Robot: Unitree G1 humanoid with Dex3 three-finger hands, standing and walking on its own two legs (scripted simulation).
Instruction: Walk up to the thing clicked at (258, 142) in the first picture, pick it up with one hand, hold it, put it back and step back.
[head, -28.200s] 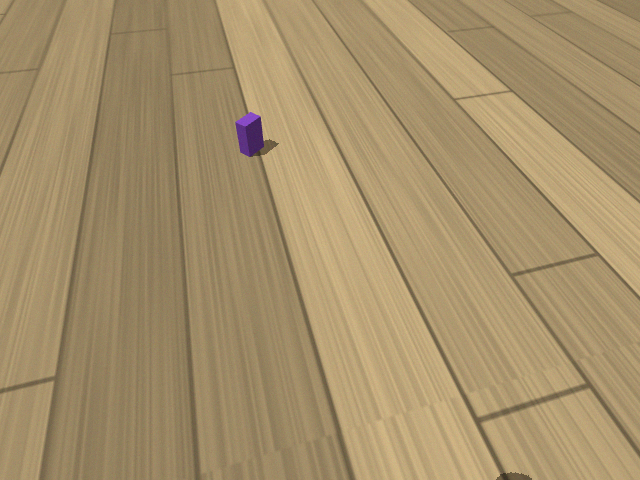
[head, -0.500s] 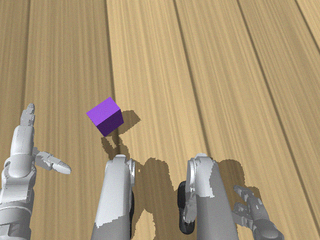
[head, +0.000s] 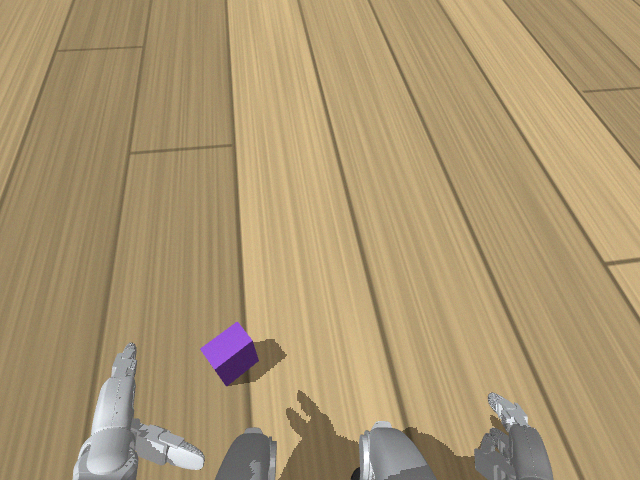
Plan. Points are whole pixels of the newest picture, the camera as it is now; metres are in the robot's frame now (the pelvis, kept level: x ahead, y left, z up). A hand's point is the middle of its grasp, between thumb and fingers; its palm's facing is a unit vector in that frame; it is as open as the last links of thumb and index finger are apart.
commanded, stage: home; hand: left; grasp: from the side
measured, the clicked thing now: (231, 355) +0.43 +0.22 -0.58
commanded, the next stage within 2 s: stand in 1.92 s
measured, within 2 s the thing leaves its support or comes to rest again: neither
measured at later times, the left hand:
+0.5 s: hand (148, 441) +0.17 +0.19 -0.01, palm faces +0.12 -0.95 -0.28, open 17.7 cm
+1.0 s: hand (152, 448) +0.17 +0.19 -0.01, palm faces +0.11 -0.95 -0.28, open 17.6 cm
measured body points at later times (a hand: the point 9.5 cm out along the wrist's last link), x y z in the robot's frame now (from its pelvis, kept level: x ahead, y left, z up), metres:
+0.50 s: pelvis +0.01 +0.01 +0.04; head +0.03 +0.02 +0.49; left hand +0.16 +0.24 +0.01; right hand +0.18 -0.22 -0.02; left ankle +0.01 +0.13 -0.64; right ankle +0.04 -0.12 -0.64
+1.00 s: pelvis +0.00 +0.01 +0.05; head +0.02 +0.01 +0.50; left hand +0.16 +0.24 +0.01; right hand +0.16 -0.23 -0.02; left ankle +0.01 +0.13 -0.64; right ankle +0.04 -0.12 -0.64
